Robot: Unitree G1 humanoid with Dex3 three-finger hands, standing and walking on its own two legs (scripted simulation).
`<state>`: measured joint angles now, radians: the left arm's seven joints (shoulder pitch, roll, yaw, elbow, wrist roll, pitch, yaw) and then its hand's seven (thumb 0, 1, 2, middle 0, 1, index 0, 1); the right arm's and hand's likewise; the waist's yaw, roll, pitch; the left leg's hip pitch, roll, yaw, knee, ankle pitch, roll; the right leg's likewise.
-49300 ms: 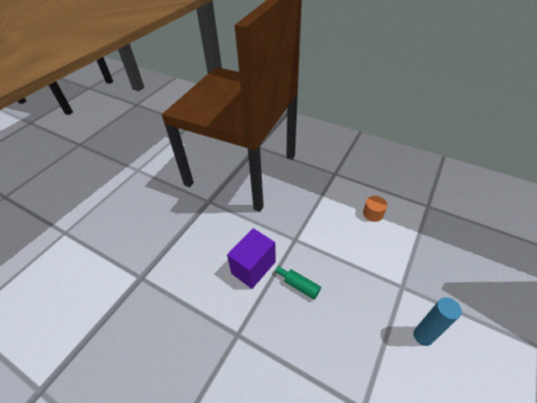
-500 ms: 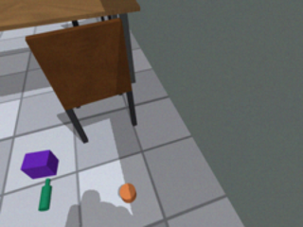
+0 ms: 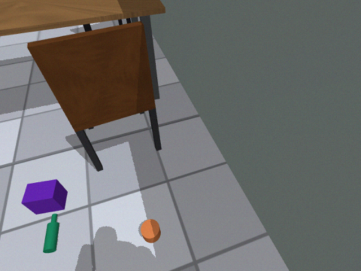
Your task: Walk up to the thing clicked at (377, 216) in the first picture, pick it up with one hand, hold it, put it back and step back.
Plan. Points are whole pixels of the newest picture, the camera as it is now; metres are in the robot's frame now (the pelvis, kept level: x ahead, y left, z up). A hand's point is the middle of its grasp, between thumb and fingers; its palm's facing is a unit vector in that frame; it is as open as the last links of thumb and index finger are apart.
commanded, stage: stand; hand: left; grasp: from above
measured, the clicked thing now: (151, 231) +0.44 +0.21 -0.74
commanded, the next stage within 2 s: step back in 0.40 s
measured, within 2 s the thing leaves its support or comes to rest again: neither
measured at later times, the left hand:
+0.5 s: hand out of the picture +0.07 +0.26 -0.16, palm faces +0.03 -0.93 -0.35, open 7.3 cm
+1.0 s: hand out of the picture +0.03 +0.30 -0.18, palm faces -0.08 -0.92 -0.38, open 7.3 cm
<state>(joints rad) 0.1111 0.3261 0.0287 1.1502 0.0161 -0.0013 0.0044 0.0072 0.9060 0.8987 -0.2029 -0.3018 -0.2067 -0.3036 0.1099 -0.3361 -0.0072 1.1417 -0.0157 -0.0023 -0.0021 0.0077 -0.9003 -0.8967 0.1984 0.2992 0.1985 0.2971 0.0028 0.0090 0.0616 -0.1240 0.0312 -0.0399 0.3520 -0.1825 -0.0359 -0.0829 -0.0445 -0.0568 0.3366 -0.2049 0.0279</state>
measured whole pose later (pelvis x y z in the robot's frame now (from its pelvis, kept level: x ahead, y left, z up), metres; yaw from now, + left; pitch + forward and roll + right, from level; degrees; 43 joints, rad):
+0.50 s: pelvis -0.01 +0.00 -0.01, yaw +1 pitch -2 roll +0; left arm 0.09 0.34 0.05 1.08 -0.01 0.01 0.01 0.01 0.90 0.90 -0.20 -0.30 -0.21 -0.30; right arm 0.08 -0.36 -0.02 1.08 0.00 0.02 0.01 0.01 -0.90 -0.90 0.20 0.30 0.20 0.30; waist -0.01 0.02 0.11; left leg -0.21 0.03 -0.05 0.47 -0.22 -0.02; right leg -0.16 -0.05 -0.07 0.44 -0.24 0.02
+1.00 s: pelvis -0.10 +0.04 -0.02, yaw -3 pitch -2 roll -1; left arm 0.10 0.39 0.07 0.89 0.01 0.06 0.02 0.01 0.91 0.90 -0.20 -0.30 -0.21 -0.30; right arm 0.15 -0.35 -0.05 0.85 -0.03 0.02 -0.01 0.01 -0.90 -0.90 0.20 0.30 0.20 0.30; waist -0.03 -0.03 0.21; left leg -0.35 0.00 0.04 0.64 -0.27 0.04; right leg -0.38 0.06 0.10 0.98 -0.52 0.01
